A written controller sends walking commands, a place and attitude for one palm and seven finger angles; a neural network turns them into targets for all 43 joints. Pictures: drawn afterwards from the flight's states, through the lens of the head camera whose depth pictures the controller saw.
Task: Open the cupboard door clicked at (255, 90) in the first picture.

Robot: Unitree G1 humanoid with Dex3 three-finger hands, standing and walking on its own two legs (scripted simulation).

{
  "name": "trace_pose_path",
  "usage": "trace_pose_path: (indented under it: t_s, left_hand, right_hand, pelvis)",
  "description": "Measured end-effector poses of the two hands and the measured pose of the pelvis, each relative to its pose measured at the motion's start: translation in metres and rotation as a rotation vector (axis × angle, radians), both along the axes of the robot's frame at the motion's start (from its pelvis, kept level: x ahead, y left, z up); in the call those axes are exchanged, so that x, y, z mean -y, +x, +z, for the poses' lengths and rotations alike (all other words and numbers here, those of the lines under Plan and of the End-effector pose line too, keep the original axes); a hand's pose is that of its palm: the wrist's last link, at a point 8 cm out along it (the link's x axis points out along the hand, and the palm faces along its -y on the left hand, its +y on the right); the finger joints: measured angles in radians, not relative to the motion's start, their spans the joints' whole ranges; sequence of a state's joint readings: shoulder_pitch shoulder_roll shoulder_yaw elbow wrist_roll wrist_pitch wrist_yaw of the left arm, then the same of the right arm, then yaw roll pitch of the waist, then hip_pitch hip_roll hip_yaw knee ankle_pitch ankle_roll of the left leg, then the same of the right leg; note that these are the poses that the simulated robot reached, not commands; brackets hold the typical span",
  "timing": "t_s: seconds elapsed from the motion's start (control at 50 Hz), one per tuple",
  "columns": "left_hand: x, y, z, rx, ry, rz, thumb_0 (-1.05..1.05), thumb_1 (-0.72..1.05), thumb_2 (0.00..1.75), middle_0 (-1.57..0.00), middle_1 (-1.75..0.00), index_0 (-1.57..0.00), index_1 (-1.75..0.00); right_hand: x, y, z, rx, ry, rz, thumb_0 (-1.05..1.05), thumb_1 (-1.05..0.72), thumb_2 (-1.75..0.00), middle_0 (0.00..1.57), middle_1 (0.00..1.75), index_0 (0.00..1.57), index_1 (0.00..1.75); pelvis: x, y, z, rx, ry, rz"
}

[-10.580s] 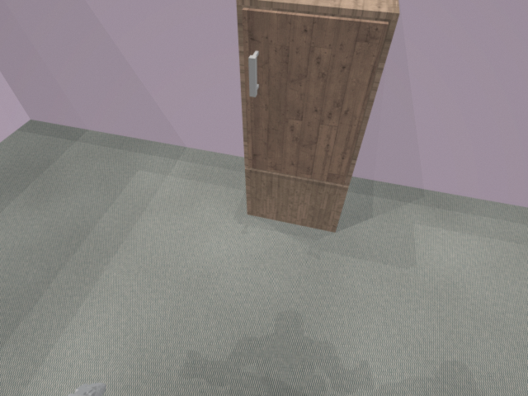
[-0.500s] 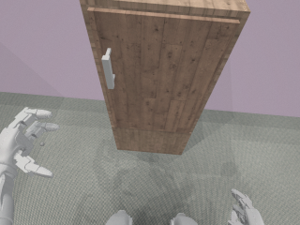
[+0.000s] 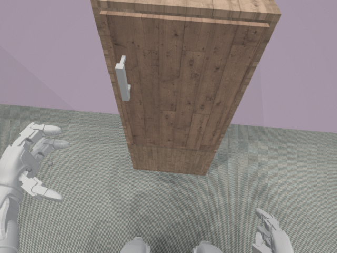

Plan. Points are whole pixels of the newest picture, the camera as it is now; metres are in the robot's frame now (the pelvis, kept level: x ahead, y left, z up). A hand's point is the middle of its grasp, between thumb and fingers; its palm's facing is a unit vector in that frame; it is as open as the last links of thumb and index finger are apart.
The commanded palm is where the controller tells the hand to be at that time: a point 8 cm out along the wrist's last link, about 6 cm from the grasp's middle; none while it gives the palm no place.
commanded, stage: move the hooked fingers beside the handle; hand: left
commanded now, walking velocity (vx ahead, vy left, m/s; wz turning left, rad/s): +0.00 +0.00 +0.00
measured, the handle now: (124, 79) +0.56 +0.16 +0.06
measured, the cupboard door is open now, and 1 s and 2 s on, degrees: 0 0 0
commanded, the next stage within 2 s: none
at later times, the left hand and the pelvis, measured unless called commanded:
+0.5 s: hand (74, 132) +0.37 +0.25 +0.06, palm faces -0.03 -1.00 -0.03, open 13.9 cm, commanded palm +0.35 +0.30 +0.06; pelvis +0.00 -0.01 +0.00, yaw -1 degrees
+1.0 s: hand (89, 111) +0.44 +0.23 +0.05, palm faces -0.05 -1.00 -0.01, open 14.0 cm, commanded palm +0.42 +0.28 +0.06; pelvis +0.00 +0.00 -0.01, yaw -2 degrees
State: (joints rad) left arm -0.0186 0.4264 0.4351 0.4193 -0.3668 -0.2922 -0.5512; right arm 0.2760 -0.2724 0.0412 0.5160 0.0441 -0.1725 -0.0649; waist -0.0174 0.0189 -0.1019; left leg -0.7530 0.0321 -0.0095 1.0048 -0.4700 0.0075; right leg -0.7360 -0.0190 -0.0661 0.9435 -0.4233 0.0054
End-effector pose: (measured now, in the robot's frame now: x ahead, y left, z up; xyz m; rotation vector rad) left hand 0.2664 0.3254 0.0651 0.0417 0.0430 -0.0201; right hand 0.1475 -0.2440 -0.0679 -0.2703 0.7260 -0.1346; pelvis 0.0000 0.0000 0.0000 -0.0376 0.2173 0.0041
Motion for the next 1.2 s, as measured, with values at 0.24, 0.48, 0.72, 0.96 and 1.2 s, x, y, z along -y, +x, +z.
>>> trace_pose_path:
  t_s: [0.24, 0.48, 0.72, 0.96, 1.2]
  left_hand:
    - [0.019, 0.040, -0.004, 0.010, -0.014, -0.030, -0.01, -0.50, 0.30, -0.30, -1.20, -0.30, -1.20]
    - [0.023, 0.082, -0.006, -0.010, -0.012, -0.009, -0.01, -0.50, 0.30, -0.30, -1.20, -0.30, -1.20]
    - [0.029, 0.121, -0.011, -0.007, -0.024, -0.021, -0.01, -0.50, 0.30, -0.30, -1.20, -0.30, -1.20]
    - [0.034, 0.150, -0.012, -0.005, -0.026, -0.031, -0.01, -0.50, 0.30, -0.30, -1.20, -0.30, -1.20]
    - [0.047, 0.181, -0.013, 0.002, -0.030, -0.030, -0.01, -0.50, 0.30, -0.30, -1.20, -0.30, -1.20]
  right_hand:
    - [0.008, -0.012, -0.008, -0.054, -0.023, -0.019, 0.01, -0.91, -0.90, 0.21, 0.30, 0.21, 0.30]
    - [0.022, -0.049, -0.019, -0.189, -0.024, -0.095, 0.01, -0.91, -0.90, 0.21, 0.30, 0.21, 0.30]
    - [0.029, -0.075, -0.027, -0.306, -0.040, -0.154, 0.01, -0.91, -0.90, 0.21, 0.30, 0.21, 0.30]
    - [0.023, -0.084, -0.031, -0.368, -0.038, -0.166, 0.01, -0.91, -0.90, 0.21, 0.30, 0.21, 0.30]
    - [0.016, -0.107, -0.039, -0.448, -0.028, -0.197, 0.00, -0.91, -0.90, 0.21, 0.30, 0.21, 0.30]
  pelvis:
    - [0.003, -0.005, -0.003, -0.009, 0.003, 0.004]
    - [0.006, -0.001, -0.003, -0.040, 0.010, -0.016]
    - [0.005, 0.002, -0.006, -0.076, 0.008, -0.026]
    - [-0.001, 0.003, -0.009, -0.100, -0.001, -0.025]
    - [-0.004, 0.000, -0.013, -0.122, -0.004, -0.032]
